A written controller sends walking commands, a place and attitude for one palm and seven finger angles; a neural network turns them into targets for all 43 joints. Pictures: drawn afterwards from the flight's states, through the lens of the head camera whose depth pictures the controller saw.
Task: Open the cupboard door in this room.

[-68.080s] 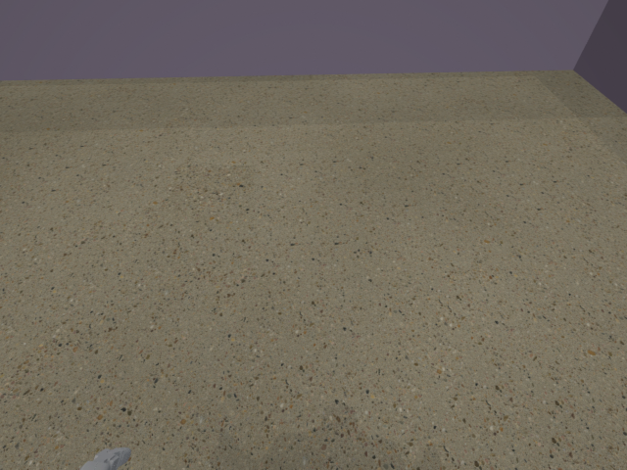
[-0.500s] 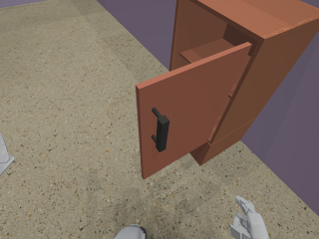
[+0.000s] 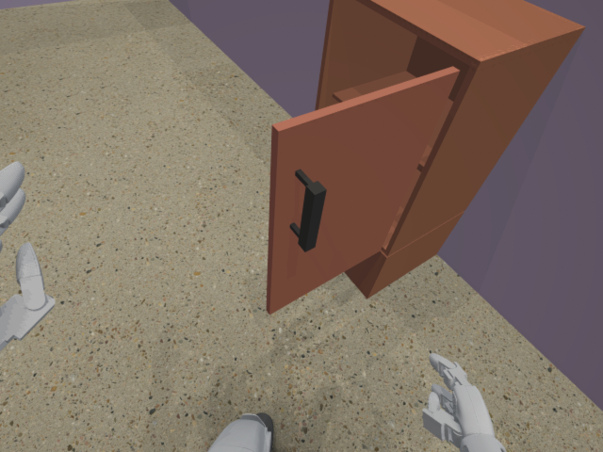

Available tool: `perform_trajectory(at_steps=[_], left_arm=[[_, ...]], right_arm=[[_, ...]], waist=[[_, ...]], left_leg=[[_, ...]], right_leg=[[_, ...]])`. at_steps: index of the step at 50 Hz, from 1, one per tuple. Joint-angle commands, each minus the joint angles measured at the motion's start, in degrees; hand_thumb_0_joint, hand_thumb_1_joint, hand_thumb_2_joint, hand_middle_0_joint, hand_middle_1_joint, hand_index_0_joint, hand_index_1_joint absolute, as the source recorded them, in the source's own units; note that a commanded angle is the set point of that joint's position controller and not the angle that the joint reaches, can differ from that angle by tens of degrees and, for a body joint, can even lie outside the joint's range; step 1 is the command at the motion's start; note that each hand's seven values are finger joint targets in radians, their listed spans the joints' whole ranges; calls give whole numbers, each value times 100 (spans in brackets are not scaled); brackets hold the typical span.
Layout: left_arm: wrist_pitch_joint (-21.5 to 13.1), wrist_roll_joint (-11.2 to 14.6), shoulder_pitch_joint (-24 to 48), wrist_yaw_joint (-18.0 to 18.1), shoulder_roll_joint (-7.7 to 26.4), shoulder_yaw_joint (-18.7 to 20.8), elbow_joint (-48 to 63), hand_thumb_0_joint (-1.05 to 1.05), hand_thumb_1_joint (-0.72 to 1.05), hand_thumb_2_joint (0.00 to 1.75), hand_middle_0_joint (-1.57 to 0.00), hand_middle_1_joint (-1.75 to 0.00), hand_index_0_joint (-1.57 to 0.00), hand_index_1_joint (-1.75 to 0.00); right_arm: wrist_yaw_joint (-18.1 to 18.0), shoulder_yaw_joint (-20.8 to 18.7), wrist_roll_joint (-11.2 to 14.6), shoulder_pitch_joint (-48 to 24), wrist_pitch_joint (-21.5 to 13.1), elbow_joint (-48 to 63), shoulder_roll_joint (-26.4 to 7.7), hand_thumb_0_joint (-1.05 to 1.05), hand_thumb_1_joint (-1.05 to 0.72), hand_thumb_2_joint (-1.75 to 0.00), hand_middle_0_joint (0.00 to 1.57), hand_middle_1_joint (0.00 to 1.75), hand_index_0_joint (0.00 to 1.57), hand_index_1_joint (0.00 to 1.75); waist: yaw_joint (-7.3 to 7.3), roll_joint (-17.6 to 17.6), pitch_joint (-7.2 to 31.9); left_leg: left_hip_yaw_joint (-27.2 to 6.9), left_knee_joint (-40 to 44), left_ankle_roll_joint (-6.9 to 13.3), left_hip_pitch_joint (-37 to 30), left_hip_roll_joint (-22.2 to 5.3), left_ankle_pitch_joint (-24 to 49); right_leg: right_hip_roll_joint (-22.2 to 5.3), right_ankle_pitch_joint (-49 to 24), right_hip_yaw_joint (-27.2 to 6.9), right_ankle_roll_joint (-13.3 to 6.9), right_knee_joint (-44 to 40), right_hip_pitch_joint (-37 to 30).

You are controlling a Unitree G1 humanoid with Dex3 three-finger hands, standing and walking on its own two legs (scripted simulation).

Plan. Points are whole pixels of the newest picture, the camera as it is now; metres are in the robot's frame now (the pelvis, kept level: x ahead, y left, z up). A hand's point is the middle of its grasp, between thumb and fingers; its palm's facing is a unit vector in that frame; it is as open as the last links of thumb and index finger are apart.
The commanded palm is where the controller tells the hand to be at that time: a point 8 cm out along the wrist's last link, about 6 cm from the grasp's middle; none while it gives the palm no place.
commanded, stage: stop stepping back and stand still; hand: left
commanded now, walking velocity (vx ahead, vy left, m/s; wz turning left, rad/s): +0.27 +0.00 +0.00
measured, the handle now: (304, 211) +0.50 +0.06 -0.02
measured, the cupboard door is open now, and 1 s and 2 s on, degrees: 90 90 90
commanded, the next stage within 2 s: let the arm hang, fingers relaxed in 0.80 s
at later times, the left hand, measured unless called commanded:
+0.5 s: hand out of the picture +0.10 +0.27 +0.20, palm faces +0.40 -0.77 -0.51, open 7.4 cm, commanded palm +0.06 +0.30 +0.20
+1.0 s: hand (19, 424) +0.11 +0.29 +0.07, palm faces +0.25 -0.82 -0.51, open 7.4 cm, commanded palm none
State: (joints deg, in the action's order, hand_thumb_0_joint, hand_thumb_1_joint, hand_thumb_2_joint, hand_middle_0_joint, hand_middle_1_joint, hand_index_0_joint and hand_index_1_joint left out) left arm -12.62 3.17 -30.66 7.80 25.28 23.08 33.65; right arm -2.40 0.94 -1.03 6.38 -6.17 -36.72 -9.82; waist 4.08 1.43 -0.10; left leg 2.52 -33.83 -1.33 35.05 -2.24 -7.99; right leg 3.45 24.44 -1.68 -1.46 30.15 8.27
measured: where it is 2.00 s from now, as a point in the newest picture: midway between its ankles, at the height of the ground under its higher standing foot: outside the picture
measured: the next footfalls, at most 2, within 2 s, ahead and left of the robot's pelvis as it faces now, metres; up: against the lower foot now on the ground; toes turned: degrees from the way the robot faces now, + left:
left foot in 0.10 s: +0.10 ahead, +0.09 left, +0.00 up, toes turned +1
right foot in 0.42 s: -0.07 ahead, -0.07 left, +0.00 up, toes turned -3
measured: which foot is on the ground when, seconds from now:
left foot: up 0.00-0.08, down 0.10-0.40, up 0.42-0.64, down 0.66-1.00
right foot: down 0.00-0.10, up 0.12-0.40, down 0.42-1.00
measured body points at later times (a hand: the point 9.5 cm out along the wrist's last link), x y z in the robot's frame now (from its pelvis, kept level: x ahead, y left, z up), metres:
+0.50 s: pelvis -0.09 +0.01 +0.02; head -0.10 +0.02 +0.47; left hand +0.07 +0.31 +0.22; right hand +0.04 -0.24 -0.07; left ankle -0.01 +0.11 -0.68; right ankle -0.11 -0.07 -0.72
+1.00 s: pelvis -0.10 +0.03 +0.00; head -0.11 -0.01 +0.45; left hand +0.09 +0.33 +0.10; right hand +0.06 -0.20 -0.12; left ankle -0.09 +0.16 -0.72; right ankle -0.11 -0.07 -0.72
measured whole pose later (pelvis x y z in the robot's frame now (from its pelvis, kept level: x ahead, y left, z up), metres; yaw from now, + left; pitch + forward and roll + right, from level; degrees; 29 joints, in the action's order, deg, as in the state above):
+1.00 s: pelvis -0.10 +0.03 +0.00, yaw +3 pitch +1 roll +0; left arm -4.5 -1.4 -20.3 2.1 20.8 12.1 0.9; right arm 0.3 -0.9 -0.7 11.3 -5.0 -43.9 -14.6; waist 0.0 -5.6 2.9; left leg 1.1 -38.1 -0.7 19.8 -1.9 -18.7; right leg -0.9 21.1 5.7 -1.6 37.6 17.1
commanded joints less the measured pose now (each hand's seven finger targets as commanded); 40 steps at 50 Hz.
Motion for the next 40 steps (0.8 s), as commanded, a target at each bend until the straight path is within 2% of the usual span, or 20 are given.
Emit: perform_trajectory(at_steps=[1, 3, 4, 5, 6, 7, 10, 15, 17, 19, 20, 21, 22, 25, 30, 32, 34, 35, 37, 40], left_arm=[[-440, -211, 1515, 93, 1623, 970, 1361, 0, 90, 90, -20, -30, -20, -30], [-107, -70, 691, 43, 1138, 797, 731, 0, 90, 90, -20, -30, -20, -30], [-51, -18, 589, 31, 1045, 774, 712, 0, 90, 90, -20, -30, -20, -30], [-73, -35, 606, 42, 1107, 810, 754, 0, 90, 90, -20, -30, -20, -30], [-131, -119, 567, 65, 1127, 821, 530, 0, 90, 90, -20, -30, -20, -30], [-208, -35, 507, 88, 940, 744, 319, 0, 90, 90, -20, -30, -20, -30], [-144, -29, 50, 135, 1123, 964, 1037, 0, 90, 90, -20, -30, -20, -30], [-28, -74, -812, 207, 1014, 928, 1372, 0, 90, 90, -20, -30, -20, -30], [4, -99, -742, 238, 1067, 934, 1158, 0, 90, 90, -20, -30, -20, -30], [83, -119, -536, 228, 1233, 994, 940, 0, 90, 90, -20, -30, -20, -30], [95, -83, -288, 214, 1322, 1028, 953, 0, 90, 90, -20, -30, -20, -30], [80, -51, 253, 250, 1373, 1108, 1022, 0, 90, 90, -20, -30, -20, -30], [-13, -38, 717, 224, 1609, 1273, 1037, 0, 90, 90, -20, -30, -20, -30], [48, -143, 717, 157, 846, 612, -271, 0, 90, 90, -20, -30, -20, -30], [-39, -245, 941, 234, 692, 287, 55, 0, 90, 90, -20, -30, -20, -30], [-124, -211, 880, 257, 843, 457, 421, 0, 90, 90, -20, -30, -20, -30], [-207, -201, 874, 275, 1066, 754, 845, 0, 90, 90, -20, -30, -20, -30], [-221, -203, 673, 230, 1086, 814, 762, 0, 90, 90, -20, -30, -20, -30], [-196, -227, 625, 213, 1065, 862, 882, 0, 90, 90, -20, -30, -20, -30], [-215, -197, 279, 210, 972, 915, 702, 0, 90, 90, -20, -30, -20, -30]], right_arm=[[-157, -272, 9, -340, -353, 785, -759, 0, -90, -90, 20, 30, 20, 30], [-320, -173, 109, -77, -230, 774, -751, 0, -90, -90, 20, 30, 20, 30], [-339, -205, 127, -70, -267, 788, -933, 0, -90, -90, 20, 30, 20, 30], [-275, -254, 67, 50, -377, 793, -993, 0, -90, -90, 20, 30, 20, 30], [-194, -285, 29, 177, -497, 745, -911, 0, -90, -90, 20, 30, 20, 30], [-139, -261, 37, 219, -527, 707, -917, 0, -90, -90, 20, 30, 20, 30], [-126, -240, -1, 72, -536, 858, -804, 0, -90, -90, 20, 30, 20, 30], [-108, -271, -47, -24, -444, 998, -849, 0, -90, -90, 20, 30, 20, 30], [-162, -310, -80, 57, -389, 940, -853, 0, -90, -90, 20, 30, 20, 30], [-208, -349, -63, 185, -269, 824, -797, 0, -90, -90, 20, 30, 20, 30], [-236, -379, -51, 243, -192, 769, -824, 0, -90, -90, 20, 30, 20, 30], [-261, -363, -93, 122, -152, 665, -921, 0, -90, -90, 20, 30, 20, 30], [-224, -353, -153, 199, -159, 516, -993, 0, -90, -90, 20, 30, 20, 30], [-292, -383, 66, 338, -287, 546, -907, 0, -90, -90, 20, 30, 20, 30], [-438, -289, 53, 232, -491, 590, -877, 0, -90, -90, 20, 30, 20, 30], [-455, -307, 54, 275, -548, 693, -962, 0, -90, -90, 20, 30, 20, 30], [-383, -313, 87, 284, -542, 832, -1044, 0, -90, -90, 20, 30, 20, 30], [-337, -285, 57, 309, -545, 709, -911, 0, -90, -90, 20, 30, 20, 30], [-288, -282, 33, 248, -580, 737, -895, 0, -90, -90, 20, 30, 20, 30], [-204, -290, 94, 261, -604, 787, -903, 0, -90, -90, 20, 30, 20, 30]], waist=[[-406, 1161, 467], [-587, 130, 377], [-545, -1259, 608], [-457, -2295, 861], [-414, -2143, 813], [-402, -1208, 742], [-424, -851, 731], [-352, -1915, 562], [-360, -1584, 395], [-440, -137, 361], [-464, 808, 276], [-437, 688, -86], [-568, 500, -24], [-622, 358, -19], [-463, 255, -296], [-474, -394, -111], [-438, -1043, 186], [-476, -1278, 267], [-449, -1429, 2], [-421, -974, 201]], left_leg=[[-338, -1881, -103, -1472, 235, -1251], [-29, 150, 2, -2331, 286, 230], [-790, 975, 272, -2964, -295, 2087], [-1916, 1375, 695, -3294, -1244, 3471], [-2367, 1641, 836, -3010, -1484, 2421], [-2583, 1933, 919, -2522, -1551, 917], [-2105, 2715, 591, -1724, -1251, -2297], [-935, 3238, 73, -564, -706, -3129], [-634, 2781, -43, -532, -451, -2928], [-32, 604, -56, -1175, 86, -1966], [-203, -1298, -35, -1416, 302, -1331], [-452, -2278, -12, -877, 245, -1170], [-498, -2748, -75, -667, 42, -838], [-188, -1878, 68, -913, -81, -845], [300, 504, 326, -1944, 78, -1213], [-347, 1193, 523, -2424, -318, -996], [-1489, 1191, 826, -2762, -1125, 648], [-1489, 1349, 855, -2641, -1188, 795], [-1311, 1497, 832, -2050, -1226, 509], [-479, 827, 504, -1708, -693, 357]], right_leg=[[-1713, -3292, -916, -682, -1105, 1404], [-981, -3717, 153, -151, 147, 1009], [-437, -2494, 423, 206, 1072, 1270], [-49, 300, 233, 234, 2067, 1631], [-43, 1220, -243, 126, 2662, 1551], [60, 1047, -370, 112, 2733, 1378], [-150, 333, -83, 155, 2123, 699], [286, 521, 871, 5, 931, -760], [252, 524, 987, -82, -146, -1045], [-674, 540, -1, -416, -1569, -96], [-1854, 1301, -1653, -881, -2319, 1173], [-2534, 1280, -2311, -1242, -2637, 1730], [-2595, 922, -1907, -1245, -2423, 1724], [-1746, 1465, -1028, -636, -1942, 1453], [-1440, 751, -622, -530, -1342, 1109], [-966, -170, -236, -193, -366, 1044], [-399, -1088, 339, 144, 639, 1269], [-355, -423, 453, 184, 669, 1201], [-344, -123, 511, 174, 610, 778], [-447, -1453, 252, 90, -359, -32]])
